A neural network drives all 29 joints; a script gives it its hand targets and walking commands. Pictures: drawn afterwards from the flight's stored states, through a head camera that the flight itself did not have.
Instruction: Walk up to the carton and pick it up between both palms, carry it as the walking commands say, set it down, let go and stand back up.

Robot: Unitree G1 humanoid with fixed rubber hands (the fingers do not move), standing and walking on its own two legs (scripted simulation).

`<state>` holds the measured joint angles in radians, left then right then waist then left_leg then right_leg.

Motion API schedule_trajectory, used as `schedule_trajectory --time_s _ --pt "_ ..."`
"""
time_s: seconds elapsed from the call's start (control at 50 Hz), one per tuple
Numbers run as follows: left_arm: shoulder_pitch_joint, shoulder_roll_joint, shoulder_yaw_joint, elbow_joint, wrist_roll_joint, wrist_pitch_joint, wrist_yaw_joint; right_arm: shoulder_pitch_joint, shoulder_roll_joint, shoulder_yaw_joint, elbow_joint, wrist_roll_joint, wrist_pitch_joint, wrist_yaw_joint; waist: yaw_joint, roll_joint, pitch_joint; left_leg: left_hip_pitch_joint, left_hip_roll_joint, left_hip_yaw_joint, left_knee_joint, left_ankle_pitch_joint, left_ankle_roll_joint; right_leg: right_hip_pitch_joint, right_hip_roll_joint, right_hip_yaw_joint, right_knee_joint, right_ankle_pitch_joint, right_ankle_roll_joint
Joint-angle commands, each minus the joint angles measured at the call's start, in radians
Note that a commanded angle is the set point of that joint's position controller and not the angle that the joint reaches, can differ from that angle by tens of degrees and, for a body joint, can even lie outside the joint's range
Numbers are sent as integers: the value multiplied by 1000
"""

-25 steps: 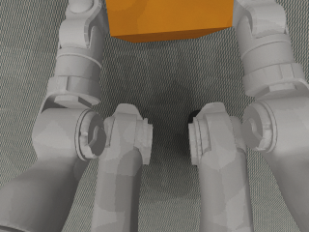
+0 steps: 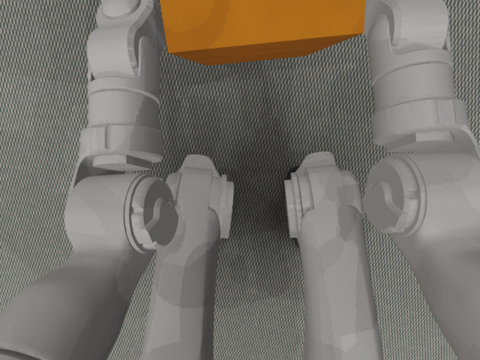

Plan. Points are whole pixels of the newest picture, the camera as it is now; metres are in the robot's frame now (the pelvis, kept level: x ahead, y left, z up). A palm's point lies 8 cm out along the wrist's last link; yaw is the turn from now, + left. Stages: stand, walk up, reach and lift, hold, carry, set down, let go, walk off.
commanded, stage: reach and lift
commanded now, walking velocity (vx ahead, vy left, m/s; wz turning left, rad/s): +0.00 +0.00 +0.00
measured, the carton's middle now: out of the picture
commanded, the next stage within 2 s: none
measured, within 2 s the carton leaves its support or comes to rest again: neither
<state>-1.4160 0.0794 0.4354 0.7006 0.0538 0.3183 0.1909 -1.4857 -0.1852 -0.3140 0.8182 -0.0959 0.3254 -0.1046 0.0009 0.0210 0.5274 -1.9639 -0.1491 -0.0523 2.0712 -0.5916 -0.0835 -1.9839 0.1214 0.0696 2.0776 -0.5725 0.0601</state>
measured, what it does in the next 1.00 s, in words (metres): rises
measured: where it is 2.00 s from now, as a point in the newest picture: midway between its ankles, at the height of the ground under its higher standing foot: (253, 223)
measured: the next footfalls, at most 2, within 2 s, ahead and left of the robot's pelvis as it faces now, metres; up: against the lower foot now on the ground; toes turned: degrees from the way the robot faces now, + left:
none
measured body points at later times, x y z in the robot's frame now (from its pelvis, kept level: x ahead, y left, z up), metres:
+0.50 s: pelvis -0.02 +0.00 +0.04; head +0.34 -0.02 +0.31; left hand +0.54 +0.13 -0.08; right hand +0.55 -0.14 -0.08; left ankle +0.12 +0.13 -0.38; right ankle +0.13 -0.12 -0.38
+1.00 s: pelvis -0.02 +0.00 +0.09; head +0.32 -0.01 +0.38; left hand +0.52 +0.13 -0.01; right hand +0.53 -0.14 -0.01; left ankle +0.12 +0.13 -0.38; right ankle +0.13 -0.12 -0.38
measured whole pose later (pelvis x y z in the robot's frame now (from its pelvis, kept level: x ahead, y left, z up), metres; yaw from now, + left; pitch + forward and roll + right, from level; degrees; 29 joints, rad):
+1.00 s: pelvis -0.02 +0.00 +0.09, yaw -1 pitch +22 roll +2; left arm -1.27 0.02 0.45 0.54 0.09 0.41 0.15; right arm -1.31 -0.08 -0.36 0.60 -0.13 0.42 -0.12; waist 0.01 0.00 0.52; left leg -1.63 -0.14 -0.07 1.75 -0.50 -0.08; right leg -1.65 0.13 0.09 1.76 -0.48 0.05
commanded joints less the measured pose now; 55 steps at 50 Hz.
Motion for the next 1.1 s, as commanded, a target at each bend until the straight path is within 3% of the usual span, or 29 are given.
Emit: schedule_trajectory --time_s 0.0,0.02,0.08,0.14,0.32,0.4,0.46,0.48,0.6,0.7,0.8,0.94,0.96,1.08 --pt "-794 -1050 -631 -181 -173 -13 -267 -693 1045 540 -211 171 -30 258 -10 -52 -2134 670 -33 159 -159 441 34 753 31 -151 -157 440 -44" --pt "-786 -1038 -636 -185 -175 -8 -265 -705 1053 561 -235 184 -25 253 8 -56 -2164 677 -33 162 -157 458 35 781 28 -146 -159 457 -43" --pt "-785 -1018 -679 -256 -204 -1 -253 -722 1039 620 -347 220 -18 232 18 -72 -2269 732 -35 158 -166 511 38 867 34 -138 -172 521 -38" --pt "-772 -996 -676 -247 -197 8 -243 -739 1026 625 -367 226 -11 215 35 -86 -2228 721 -35 151 -189 479 50 851 34 -130 -196 482 -37" --pt "-683 -1062 -536 -70 -74 34 -273 -646 1045 474 -139 117 8 242 42 -39 -1935 618 -28 160 -287 259 51 678 35 -126 -291 234 -53" --pt "-715 -1094 -567 -137 -99 41 -282 -686 1076 502 -215 135 11 250 39 -30 -2088 711 -34 161 -308 322 44 742 38 -137 -305 293 -48" --pt "-754 -1100 -620 -185 -127 52 -280 -682 1076 517 -226 137 25 249 10 -37 -2169 755 -31 148 -324 324 41 778 34 -141 -319 296 -51" --pt "-748 -1084 -607 -145 -112 59 -283 -671 1056 501 -194 122 31 250 12 -34 -2124 719 -28 151 -333 279 42 756 32 -136 -332 258 -55" --pt "-782 -1074 -691 -294 -167 74 -273 -704 1089 596 -357 187 50 236 25 -44 -2341 865 -35 143 -359 388 39 916 38 -131 -358 369 -47" --pt "-711 -1088 -641 -186 -127 89 -277 -686 1087 568 -298 160 60 237 32 -58 -2166 794 -29 141 -407 273 51 865 36 -121 -410 257 -48" --pt "-640 -1133 -606 -125 -97 88 -295 -636 1120 539 -241 134 55 250 38 -47 -2115 806 -30 137 -444 261 48 862 37 -119 -446 235 -49" --pt "-637 -1154 -655 -195 -122 80 -300 -606 1143 575 -280 149 52 255 34 -39 -2234 894 -32 132 -470 347 41 938 40 -112 -479 315 -48" --pt "-637 -1158 -687 -255 -139 77 -296 -594 1164 608 -327 168 52 253 39 -44 -2298 947 -36 130 -478 396 39 989 44 -113 -482 366 -45" --pt "-626 -1123 -719 -271 -151 93 -285 -594 1131 634 -369 176 65 234 38 -45 -2303 988 -32 119 -516 363 40 1035 44 -103 -524 341 -44"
